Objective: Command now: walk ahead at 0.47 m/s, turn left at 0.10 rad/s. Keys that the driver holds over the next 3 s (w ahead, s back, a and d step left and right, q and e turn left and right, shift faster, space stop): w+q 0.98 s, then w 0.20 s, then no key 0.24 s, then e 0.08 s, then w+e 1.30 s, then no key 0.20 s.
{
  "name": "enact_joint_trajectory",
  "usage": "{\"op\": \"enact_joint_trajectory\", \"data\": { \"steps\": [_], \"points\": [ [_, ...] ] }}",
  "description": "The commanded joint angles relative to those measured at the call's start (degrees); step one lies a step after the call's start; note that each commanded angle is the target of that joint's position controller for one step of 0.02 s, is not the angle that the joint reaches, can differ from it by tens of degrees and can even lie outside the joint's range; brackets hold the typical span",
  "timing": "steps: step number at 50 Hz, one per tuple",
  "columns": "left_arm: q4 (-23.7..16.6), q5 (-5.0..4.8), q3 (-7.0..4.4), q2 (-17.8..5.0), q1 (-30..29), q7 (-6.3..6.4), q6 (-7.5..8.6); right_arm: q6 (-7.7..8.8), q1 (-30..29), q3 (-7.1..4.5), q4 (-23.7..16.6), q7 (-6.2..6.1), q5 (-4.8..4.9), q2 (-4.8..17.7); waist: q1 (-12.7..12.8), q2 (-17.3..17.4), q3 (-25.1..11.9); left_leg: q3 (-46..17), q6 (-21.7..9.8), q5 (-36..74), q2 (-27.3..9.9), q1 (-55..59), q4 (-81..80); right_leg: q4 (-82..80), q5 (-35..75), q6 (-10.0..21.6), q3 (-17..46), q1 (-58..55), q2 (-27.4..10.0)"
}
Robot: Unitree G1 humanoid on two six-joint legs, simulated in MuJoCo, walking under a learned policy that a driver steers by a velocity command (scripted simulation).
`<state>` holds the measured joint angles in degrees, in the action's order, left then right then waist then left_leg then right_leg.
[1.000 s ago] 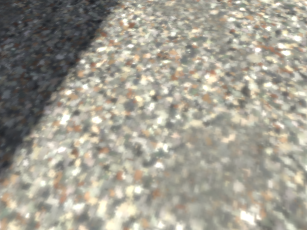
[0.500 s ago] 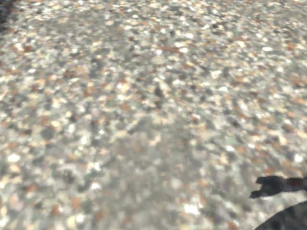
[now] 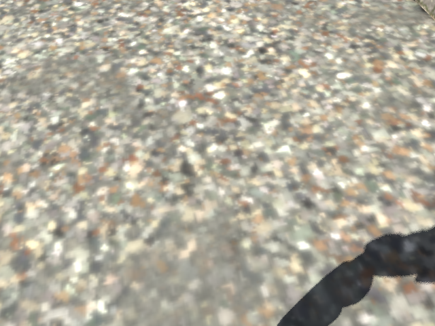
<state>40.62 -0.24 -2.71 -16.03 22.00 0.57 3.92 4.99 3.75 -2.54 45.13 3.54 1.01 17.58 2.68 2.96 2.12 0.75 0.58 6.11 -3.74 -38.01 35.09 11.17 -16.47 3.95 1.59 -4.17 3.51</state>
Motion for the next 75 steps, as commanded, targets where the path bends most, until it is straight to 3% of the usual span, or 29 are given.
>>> {"op": "enact_joint_trajectory", "data": {
  "steps": [1,5,7,8,9,10,11,13,14,18,22,27,30,31,32,33,34,35,38,52,54,56,57,58,59,60,62,67,75],
  "points": [
    [-0.86,-0.12,-2.98,-9.92,1.69,0.21,0.93,1.08,-9.46,-0.04,-6.39,0.79,0.53,3.13,1.63,-7.22,5.43,0.6,-2.26,2.46,1.03,0.7,-4.76,-4.98,18.39,6.23,1.81,4.41,-15.5],
    [-0.18,0.31,-3.53,-11.4,0.74,1.06,-0.24,1.19,-5.2,-1.06,-6.46,1.39,0.18,5.41,-1.29,-9.01,0.05,2.74,-6.16,-6.28,5.69,6.2,-5.2,5.29,47.81,3.85,-1.67,-4.2,-16.96],
    [-0.67,0.79,-3.36,-11.94,-0.62,1.6,-1.48,0.44,7.32,-3.09,-3.93,0.46,0.2,8.7,-7.85,-9.15,-8.54,5.65,-8.98,-8.32,9.99,22.28,-5.3,24.46,64.56,1.04,-5.16,-2.79,-14.36],
    [-1.71,1.51,-2.66,-10.86,0.25,1.98,-1.39,-0.19,15.82,-4.07,-3.08,-0.37,0.11,11.54,-11.18,-5.16,-14.45,-4.88,-12.18,-7.72,3.07,40.42,-2.9,40.63,51.22,-0.95,-5.36,11.26,-13.25],
    [-3.06,1.61,-0.41,-3.26,8.21,0.67,-0.12,-0.02,20.23,-5.24,-2.77,-0.42,0.07,16.42,-6.03,10.67,-23.02,-38.95,-25.53,-21.13,-13.13,62.13,-6.48,66.37,-0.15,-6.16,-2.18,36.75,-0.44],
    [-2.83,0.02,-0.59,-7.29,2.88,-0.11,1.92,-0.18,20.43,-4.11,-2.53,-0.6,0.89,10.85,-9.83,6.51,-25.79,-49.9,-25.08,-29.34,-13.95,64.18,-16.44,72.84,-13.63,-5.42,6.77,43.36,1.12],
    [-5.41,-2.39,-1.1,-9.3,-3.56,-0.76,3.25,-0.26,16.85,-3.8,-3.27,-1.16,0.55,9.97,-9.86,4.24,-15.73,-41.87,-21.78,-30.27,-13.02,57.24,-18.38,71.82,-10.22,-4.13,7.68,48.39,-2.56],
    [-6.9,-0.38,-0.83,-8.86,-9.38,-0.33,4.51,-0.17,10.73,-3.05,-5.04,-1.61,-0.11,7.64,-5.95,-5.55,-5.68,-31.26,-18.81,-18.86,-8.53,38.93,-20.19,61.28,-4.81,-3.37,5.73,44.66,-6.65],
    [-6.93,0.49,-1.16,-8.99,-8.53,-0.16,4.18,-0.05,9.3,-2.6,-5.81,-1.93,-0.86,6.65,-3.74,-4.27,-4.71,-27.78,-18.63,-13.92,-6.59,33.43,-21.51,58.43,-3.48,-3.59,5.77,40.74,-7.91],
    [-7.4,1.58,-0.26,-6.16,-6.93,0.09,2.25,-0.35,8.6,-2.96,-6.43,-2.98,-0.32,7.74,-1.38,-1.31,-1.97,-20.33,-19.2,-4.49,-3.84,21.62,-24.07,46.55,-1.41,-6.93,2.48,37.13,-9.04],
    [-9.49,1.33,0.86,-3.64,-16.1,-0.02,2.55,-1.12,11.51,-3.52,-5.66,-3.88,0.54,9.19,-5.39,-0.1,-1.45,-15.15,-14.74,-8.58,0.88,16.72,-22.41,28.25,17.2,-8.74,0.75,31.03,-5.8],
    [-10.59,-0.38,-0.56,-6.57,-19.74,-0.76,3.43,-2.54,15.82,-3.53,-4.56,-4.29,0.98,8.76,-6.38,2.32,-3.1,-23.02,-11.7,-15.99,-1.86,25.23,-15.15,18.14,16.9,-7.8,3.52,27.71,-3.65],
    [-8.78,-0.11,-2.56,-9.37,-10.48,-0.46,4.07,-2.67,14.8,-2.72,-5.44,-3.99,0.27,5.81,-0.61,3.13,-6.95,-23.13,-8.01,-14.5,0.43,24.63,-3.59,14.31,12.0,-3.15,3.68,13.64,-5.81],
    [-8.38,0.86,-3.48,-12.53,-2.48,0.05,4.07,-2.33,15.5,-1.25,-6.6,-3.61,-0.71,1.54,2.51,-3.87,-14.59,-17.95,-5.82,-22.38,4.08,18.83,12.69,14.32,6.79,0.87,13.62,0.52,-16.23],
    [-6.17,1.64,-4.63,-17.09,1.54,-0.38,3.11,-1.63,22.56,-0.28,-8.72,-3.45,0.91,-0.82,-0.93,-23.29,-19.95,-10.29,-2.68,-41.1,10.45,-0.23,30.33,8.17,-7.05,10.04,41.02,-13.83,-28.13],
    [-6.75,0.72,-3.81,-11.86,0.52,-0.76,2.86,-1.81,21.61,-1.41,-7.35,-3.78,1.76,5.38,0.51,-16.81,-15.81,-11.11,-1.82,-37.89,5.55,-7.24,38.13,5.69,-18.95,9.6,45.15,-11.42,-28.26],
    [-7.01,0.47,-2.92,-8.69,-1.4,-0.54,2.61,-2.18,15.59,-2.32,-7.99,-3.85,1.3,8.23,2.12,-11.18,-9.08,-10.19,-1.4,-32.18,3.83,-8.72,40.2,5.39,-15.94,7.26,35.36,-5.81,-25.47],
    [-7.0,0.91,-2.41,-7.6,-3.81,-0.52,2.39,-2.47,12.6,-2.4,-8.63,-3.95,0.54,7.76,1.48,-7.41,-5.69,-8.87,-0.96,-27.99,2.1,-7.08,39.33,5.14,-6.76,5.94,27.21,-0.01,-22.72],
    [-5.52,1.17,-1.8,-5.42,-6.56,-0.37,2.52,-3.09,10.95,-2.54,-9.82,-3.14,0.69,5.21,-0.89,-10.08,-1.46,-7.57,-0.35,-23.01,-1.05,-2.59,33.78,1.39,6.43,4.99,13.7,8.77,-17.8],
    [2.86,-1.24,-3.98,-11.56,-1.81,-0.12,0.91,-2.65,-5.51,-0.94,-15.14,0.1,0.38,1.13,1.66,-6.27,2.69,0.35,-3.56,-10.67,0.92,2.07,1.39,0.47,28.45,4.13,-7.29,1.88,-19.78],
    [3.56,-1.74,-4.39,-13.34,-1.94,-0.02,0.4,-2.71,-2.46,-2.0,-15.01,0.0,-0.14,3.21,-1.44,-8.08,-0.39,2.86,-6.15,-15.94,4.37,9.54,-0.53,7.26,47.16,3.42,-8.89,-0.17,-20.12],
    [3.87,-1.64,-3.63,-12.47,-2.22,0.39,0.0,-3.13,12.98,-4.85,-10.83,-1.09,-0.13,8.19,-10.2,-7.07,-8.98,3.24,-9.51,-10.72,7.41,33.62,-5.3,26.75,51.66,0.55,-12.42,7.74,-16.95],
    [1.89,0.24,-1.98,-8.14,-0.9,0.42,0.47,-3.62,21.11,-6.22,-9.18,-2.29,-0.42,13.51,-11.67,1.79,-15.95,-14.9,-14.03,-9.33,-4.9,53.85,-3.9,46.8,24.28,-2.31,-13.14,26.29,-12.7],
    [1.18,0.48,-0.15,-3.78,4.52,-0.35,1.72,-3.02,19.7,-5.76,-9.7,-2.14,-0.23,15.9,-6.33,10.21,-25.0,-43.48,-22.76,-18.1,-17.14,62.99,-11.53,62.29,-18.81,-4.29,-3.43,40.8,-3.68],
    [0.95,-1.68,-1.61,-9.4,-2.45,-0.86,2.57,-2.45,19.48,-4.37,-9.69,-1.78,-0.15,10.62,-10.02,3.48,-22.11,-41.01,-20.69,-21.4,-16.31,59.81,-15.42,66.13,-16.75,-3.96,3.32,45.9,-5.78],
    [-0.78,-2.71,-1.78,-10.11,-7.1,-0.91,3.02,-1.99,15.78,-3.64,-9.35,-1.65,-0.43,9.08,-8.92,3.16,-12.42,-31.12,-18.63,-11.49,-14.55,50.8,-16.29,64.61,-12.13,-3.58,1.8,48.0,-7.57],
    [0.27,-0.27,-1.93,-9.33,-7.36,0.05,2.74,-1.47,8.88,-2.54,-9.39,-1.6,-0.87,5.54,-4.06,-0.34,-5.79,-18.45,-15.73,10.31,-9.85,36.33,-16.32,57.73,-5.96,-4.49,1.08,42.23,-10.91],
    [1.84,0.63,-1.24,-5.32,-3.87,0.44,-0.17,-0.39,6.27,-2.35,-6.74,-2.55,-1.46,5.54,0.06,0.32,-5.76,-7.63,-15.83,27.1,-7.0,26.06,-20.34,47.55,2.34,-7.62,0.09,33.95,-10.2],
    [0.15,-0.02,-0.61,-4.88,-13.19,-1.48,0.21,-2.27,8.84,-1.98,-1.64,-3.94,-1.89,6.06,-4.07,1.41,-5.25,-3.3,-12.32,17.26,-7.21,31.92,-18.23,24.26,17.42,-5.28,0.12,29.59,-7.39]
  ]
}}
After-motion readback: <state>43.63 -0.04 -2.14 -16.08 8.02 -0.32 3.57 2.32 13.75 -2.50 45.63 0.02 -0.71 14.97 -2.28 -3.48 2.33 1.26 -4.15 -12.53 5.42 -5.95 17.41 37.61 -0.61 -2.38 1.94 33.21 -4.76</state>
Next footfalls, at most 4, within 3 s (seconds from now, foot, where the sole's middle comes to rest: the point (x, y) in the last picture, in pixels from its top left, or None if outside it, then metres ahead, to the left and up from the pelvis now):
0.16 left None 0.29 0.11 -0.78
0.62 right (268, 288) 0.59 -0.05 -0.78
1.12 left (156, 250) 0.71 0.32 -0.78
1.60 right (180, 187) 0.97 0.26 -0.78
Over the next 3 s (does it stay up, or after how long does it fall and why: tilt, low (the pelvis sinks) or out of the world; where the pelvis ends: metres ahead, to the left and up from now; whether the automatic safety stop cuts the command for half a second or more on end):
stays up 1.43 0.46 -0.01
